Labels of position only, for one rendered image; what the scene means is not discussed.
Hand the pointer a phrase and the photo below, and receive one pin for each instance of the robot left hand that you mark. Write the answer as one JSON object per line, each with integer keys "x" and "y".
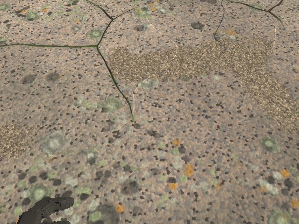
{"x": 45, "y": 208}

